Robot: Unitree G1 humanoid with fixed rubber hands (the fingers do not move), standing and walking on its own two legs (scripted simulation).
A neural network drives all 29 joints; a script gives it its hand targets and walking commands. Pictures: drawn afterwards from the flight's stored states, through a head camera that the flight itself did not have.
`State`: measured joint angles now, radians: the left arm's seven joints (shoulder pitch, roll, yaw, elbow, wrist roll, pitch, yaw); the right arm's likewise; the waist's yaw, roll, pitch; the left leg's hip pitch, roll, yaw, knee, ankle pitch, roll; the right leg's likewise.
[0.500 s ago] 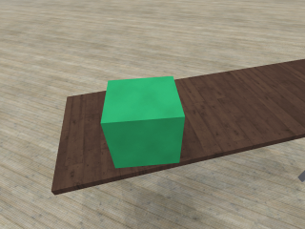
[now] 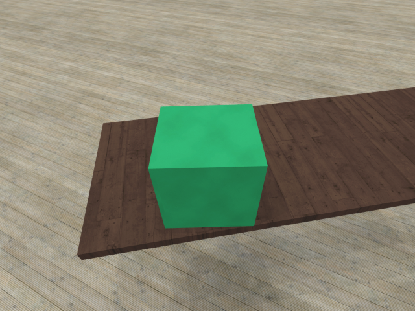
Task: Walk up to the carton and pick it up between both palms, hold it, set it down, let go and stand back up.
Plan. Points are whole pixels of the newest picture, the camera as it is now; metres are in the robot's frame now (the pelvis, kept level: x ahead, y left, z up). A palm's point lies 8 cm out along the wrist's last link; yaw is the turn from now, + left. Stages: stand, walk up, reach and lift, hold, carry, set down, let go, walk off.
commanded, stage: walk up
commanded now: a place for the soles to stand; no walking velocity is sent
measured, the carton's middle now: (208, 167) +0.46 +0.02 +0.02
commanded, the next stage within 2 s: reach and lift in 1.02 s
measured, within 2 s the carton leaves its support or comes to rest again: neither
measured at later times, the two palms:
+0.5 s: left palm out of the picture +0.01 +0.22 -0.15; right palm out of the picture +0.04 -0.24 -0.14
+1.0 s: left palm out of the picture -0.01 +0.22 -0.15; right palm out of the picture +0.06 -0.25 -0.14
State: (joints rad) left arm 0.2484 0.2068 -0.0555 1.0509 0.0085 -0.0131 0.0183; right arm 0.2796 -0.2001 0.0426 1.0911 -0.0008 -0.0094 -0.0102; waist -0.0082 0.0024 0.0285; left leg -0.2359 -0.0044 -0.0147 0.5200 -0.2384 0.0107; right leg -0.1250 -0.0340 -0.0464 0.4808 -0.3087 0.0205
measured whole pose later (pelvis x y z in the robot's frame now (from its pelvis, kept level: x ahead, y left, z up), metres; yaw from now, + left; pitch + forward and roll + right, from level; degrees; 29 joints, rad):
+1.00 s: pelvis +0.02 -0.02 +0.00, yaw +7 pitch -2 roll -2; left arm 0.26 0.22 -0.05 1.13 0.01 0.02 0.02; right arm 0.25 -0.19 0.06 1.10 -0.01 -0.02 -0.04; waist 0.00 0.00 0.05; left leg -0.27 -0.02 -0.15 0.59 -0.29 -0.02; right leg -0.07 -0.03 -0.18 0.48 -0.36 0.00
